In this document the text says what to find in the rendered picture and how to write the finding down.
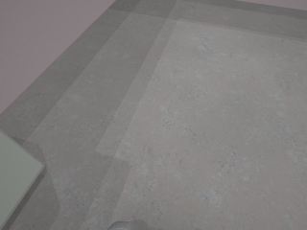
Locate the left robot thigh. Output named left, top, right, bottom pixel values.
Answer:
left=107, top=220, right=137, bottom=230

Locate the fridge door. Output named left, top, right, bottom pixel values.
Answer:
left=0, top=132, right=42, bottom=226

